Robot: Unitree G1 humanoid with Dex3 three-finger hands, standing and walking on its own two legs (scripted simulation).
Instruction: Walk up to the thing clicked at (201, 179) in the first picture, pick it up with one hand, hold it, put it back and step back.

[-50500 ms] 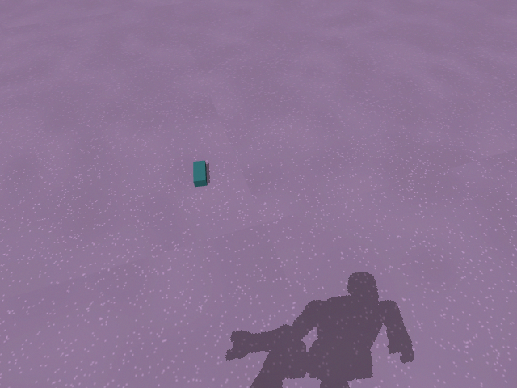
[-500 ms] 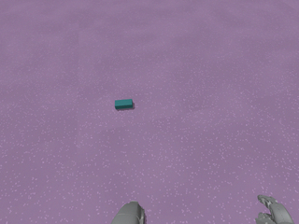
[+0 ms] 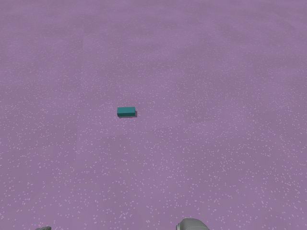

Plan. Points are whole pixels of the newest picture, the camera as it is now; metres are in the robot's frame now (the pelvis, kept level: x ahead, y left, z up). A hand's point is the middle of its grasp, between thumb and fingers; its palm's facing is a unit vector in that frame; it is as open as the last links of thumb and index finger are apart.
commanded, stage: step back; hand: left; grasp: from above
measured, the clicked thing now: (126, 111) +1.06 +0.23 -0.75
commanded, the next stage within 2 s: stand in 0.48 s
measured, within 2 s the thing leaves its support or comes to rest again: neither
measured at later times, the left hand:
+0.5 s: hand out of the picture +0.14 +0.26 -0.15, palm faces +0.05 -0.93 -0.37, open 7.4 cm
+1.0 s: hand out of the picture +0.12 +0.24 -0.14, palm faces +0.02 -0.94 -0.35, open 7.4 cm
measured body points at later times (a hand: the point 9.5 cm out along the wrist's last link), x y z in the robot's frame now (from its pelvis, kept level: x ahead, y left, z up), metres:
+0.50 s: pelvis +0.05 -0.01 -0.01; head +0.07 +0.00 +0.44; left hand +0.14 +0.31 -0.13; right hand +0.11 -0.31 -0.14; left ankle +0.03 +0.12 -0.73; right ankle +0.08 -0.13 -0.73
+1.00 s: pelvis +0.05 -0.02 +0.01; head +0.05 -0.02 +0.46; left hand +0.12 +0.29 -0.11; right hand +0.16 -0.31 -0.12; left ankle +0.03 +0.12 -0.73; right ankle +0.08 -0.13 -0.73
